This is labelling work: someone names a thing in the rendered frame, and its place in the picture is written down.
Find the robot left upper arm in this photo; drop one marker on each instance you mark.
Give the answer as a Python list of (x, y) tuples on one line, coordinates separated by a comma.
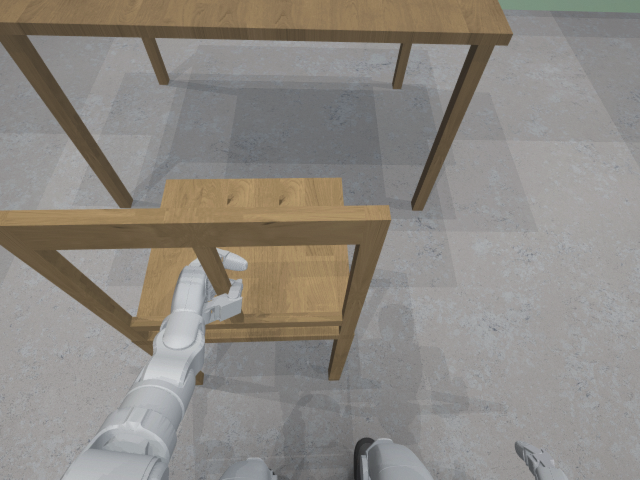
[(96, 464)]

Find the robot left hand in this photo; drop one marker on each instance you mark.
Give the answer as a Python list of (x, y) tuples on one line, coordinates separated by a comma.
[(193, 289)]

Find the right robot thigh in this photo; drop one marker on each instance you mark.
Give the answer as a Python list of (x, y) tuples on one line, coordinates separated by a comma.
[(389, 461)]

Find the robot right foot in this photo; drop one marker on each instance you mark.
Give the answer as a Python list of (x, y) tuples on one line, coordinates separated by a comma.
[(360, 449)]

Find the chair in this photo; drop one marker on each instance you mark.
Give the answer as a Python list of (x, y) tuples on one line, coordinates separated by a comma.
[(293, 232)]

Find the robot left forearm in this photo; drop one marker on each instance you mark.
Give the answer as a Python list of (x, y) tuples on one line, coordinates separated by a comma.
[(148, 418)]

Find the table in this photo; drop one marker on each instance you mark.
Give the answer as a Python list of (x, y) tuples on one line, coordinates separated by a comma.
[(479, 23)]

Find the robot right hand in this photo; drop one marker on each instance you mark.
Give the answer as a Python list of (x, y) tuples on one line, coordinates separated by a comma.
[(540, 463)]

